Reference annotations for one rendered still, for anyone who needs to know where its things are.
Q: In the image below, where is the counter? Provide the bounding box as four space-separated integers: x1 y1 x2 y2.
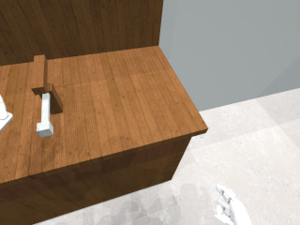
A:
0 0 208 225

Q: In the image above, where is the robot left hand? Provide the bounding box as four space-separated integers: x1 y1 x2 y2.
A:
0 95 13 132

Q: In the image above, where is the robot right hand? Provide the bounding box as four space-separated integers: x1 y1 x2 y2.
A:
214 184 252 225

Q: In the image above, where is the tap lever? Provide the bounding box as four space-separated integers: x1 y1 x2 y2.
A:
37 93 53 138

